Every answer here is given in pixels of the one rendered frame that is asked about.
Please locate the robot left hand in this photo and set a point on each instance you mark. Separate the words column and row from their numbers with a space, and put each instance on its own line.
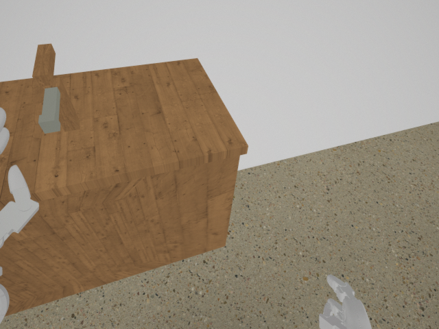
column 15, row 215

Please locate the robot right hand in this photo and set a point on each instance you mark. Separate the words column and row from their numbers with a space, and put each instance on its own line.
column 350, row 315

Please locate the tap lever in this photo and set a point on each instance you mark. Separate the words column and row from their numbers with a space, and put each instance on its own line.
column 49, row 120

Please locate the counter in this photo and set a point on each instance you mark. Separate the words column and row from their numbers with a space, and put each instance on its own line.
column 141, row 174

